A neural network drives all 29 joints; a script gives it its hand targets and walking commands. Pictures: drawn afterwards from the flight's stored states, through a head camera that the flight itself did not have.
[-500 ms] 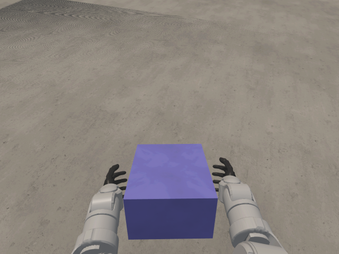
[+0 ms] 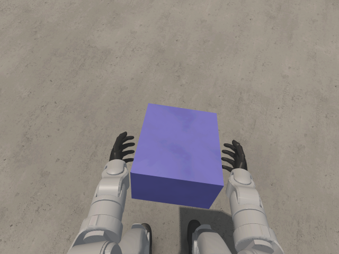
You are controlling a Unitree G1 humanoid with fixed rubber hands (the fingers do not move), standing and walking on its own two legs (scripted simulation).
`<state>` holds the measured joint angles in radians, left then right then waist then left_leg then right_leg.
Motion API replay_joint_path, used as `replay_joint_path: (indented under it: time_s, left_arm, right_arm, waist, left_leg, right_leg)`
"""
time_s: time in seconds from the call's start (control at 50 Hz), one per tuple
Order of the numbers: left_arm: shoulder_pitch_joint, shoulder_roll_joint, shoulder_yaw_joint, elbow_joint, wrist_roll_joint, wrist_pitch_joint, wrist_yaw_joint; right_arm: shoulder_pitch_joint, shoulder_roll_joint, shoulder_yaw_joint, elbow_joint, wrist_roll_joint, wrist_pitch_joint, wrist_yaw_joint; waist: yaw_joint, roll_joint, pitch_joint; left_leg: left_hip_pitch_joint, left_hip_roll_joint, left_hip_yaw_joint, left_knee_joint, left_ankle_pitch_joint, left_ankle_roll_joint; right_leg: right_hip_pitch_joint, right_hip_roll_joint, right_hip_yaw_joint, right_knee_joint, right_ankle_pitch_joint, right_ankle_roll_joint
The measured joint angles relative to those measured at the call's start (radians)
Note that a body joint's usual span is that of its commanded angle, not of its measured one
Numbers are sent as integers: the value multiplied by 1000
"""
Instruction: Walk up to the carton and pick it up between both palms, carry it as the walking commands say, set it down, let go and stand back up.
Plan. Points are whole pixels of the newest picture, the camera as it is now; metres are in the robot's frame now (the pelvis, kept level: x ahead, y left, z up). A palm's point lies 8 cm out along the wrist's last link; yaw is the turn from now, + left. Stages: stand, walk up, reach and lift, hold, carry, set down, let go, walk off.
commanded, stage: set down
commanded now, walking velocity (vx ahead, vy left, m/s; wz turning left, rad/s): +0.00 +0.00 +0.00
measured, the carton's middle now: (176, 152) +0.38 -0.01 -0.19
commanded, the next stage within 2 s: none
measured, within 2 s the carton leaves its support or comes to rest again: neither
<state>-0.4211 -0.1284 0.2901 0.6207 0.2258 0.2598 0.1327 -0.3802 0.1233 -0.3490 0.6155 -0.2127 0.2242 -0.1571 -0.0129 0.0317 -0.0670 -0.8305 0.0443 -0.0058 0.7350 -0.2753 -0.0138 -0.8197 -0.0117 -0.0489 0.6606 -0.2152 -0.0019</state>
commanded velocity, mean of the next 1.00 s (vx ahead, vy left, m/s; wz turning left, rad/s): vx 0.00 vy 0.00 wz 0.00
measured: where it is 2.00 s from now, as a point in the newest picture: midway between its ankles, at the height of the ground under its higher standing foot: (168, 253)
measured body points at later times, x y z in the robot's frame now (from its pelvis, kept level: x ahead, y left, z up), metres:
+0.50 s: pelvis -0.08 +0.00 -0.09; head +0.15 -0.01 +0.29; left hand +0.34 +0.16 -0.19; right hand +0.36 -0.16 -0.17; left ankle +0.02 +0.13 -0.71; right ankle +0.04 -0.13 -0.71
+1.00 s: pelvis -0.05 +0.00 -0.16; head +0.21 +0.00 +0.21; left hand +0.40 +0.14 -0.26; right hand +0.41 -0.17 -0.25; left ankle +0.02 +0.14 -0.71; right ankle +0.04 -0.13 -0.71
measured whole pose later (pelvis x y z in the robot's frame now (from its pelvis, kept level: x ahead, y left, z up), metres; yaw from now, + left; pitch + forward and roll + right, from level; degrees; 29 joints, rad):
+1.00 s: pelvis -0.05 +0.00 -0.16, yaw -3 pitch +44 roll -1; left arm -0.80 -0.07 0.39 0.54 0.23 0.39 0.18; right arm -0.88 0.04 -0.38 0.67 -0.21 0.31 -0.18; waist -0.01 -0.01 -0.19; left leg -1.74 0.01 -0.05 1.46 -0.49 -0.03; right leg -1.77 0.01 0.02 1.41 -0.40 0.01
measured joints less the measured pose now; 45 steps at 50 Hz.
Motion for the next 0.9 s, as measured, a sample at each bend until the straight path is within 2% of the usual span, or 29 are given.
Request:
replay_joint_path:
  time_s: [0.1, 0.22, 0.3, 0.38, 0.46, 0.54, 0.66, 0.8, 0.9]
  left_arm:
    - [13, 0, -23, -3, 0, -100, -3]
    - [-27, 1, 41, -48, 0, -114, -50]
    - [-73, 7, 103, -76, 0, -85, -51]
    - [-126, 28, 141, -99, 0, -39, -30]
    - [-196, 53, 136, -116, 0, 19, -29]
    - [-286, 55, 116, -117, 0, 81, 2]
    - [-377, 55, 119, -117, 0, 157, 25]
    - [-380, 55, 160, -92, 0, 167, 20]
    - [-380, 55, 146, -83, 0, 161, 28]
  right_arm:
    - [1, -2, 0, -84, 0, -44, 27]
    - [-104, -13, 0, -73, 0, -53, 38]
    - [-194, 1, 0, -66, 0, -15, 38]
    - [-283, 15, 0, -55, 0, 27, 34]
    - [-362, -3, 0, -48, 0, 63, 18]
    - [-419, -41, 0, -38, 0, 84, -16]
    - [-479, -84, -2, -10, 0, 115, -19]
    - [-496, -69, -23, 35, 0, 124, -23]
    - [-496, -75, -30, 53, 0, 112, -23]
  waist:
    - [0, -8, -89]
    - [0, -11, -94]
    - [0, -17, -43]
    - [0, -26, -9]
    - [0, -30, 7]
    - [0, -33, 10]
    - [0, -36, -10]
    - [0, -48, -91]
    - [0, -51, -121]
  left_leg:
    - [-167, -30, -43, 37, 8, -6]
    - [-297, -31, -42, 115, -1, -18]
    - [-364, -31, -42, 187, -6, -18]
    - [-446, -31, -43, 280, -25, -18]
    - [-538, -32, -48, 382, -47, -20]
    - [-618, -35, -50, 478, -73, -21]
    - [-700, -36, -47, 594, -122, -21]
    - [-778, -36, -44, 668, -176, -19]
    - [-835, -37, -45, 704, -205, -19]
  right_leg:
    - [-191, 2, 39, 64, 3, 0]
    - [-335, 10, 55, 157, 1, 2]
    - [-404, 13, 58, 227, 0, 2]
    - [-486, 17, 60, 315, -12, 2]
    - [-573, 20, 58, 405, -29, 2]
    - [-648, 20, 59, 491, -51, 2]
    - [-729, 24, 64, 597, -95, 2]
    - [-814, 26, 68, 679, -148, 2]
    - [-875, 26, 68, 720, -178, 4]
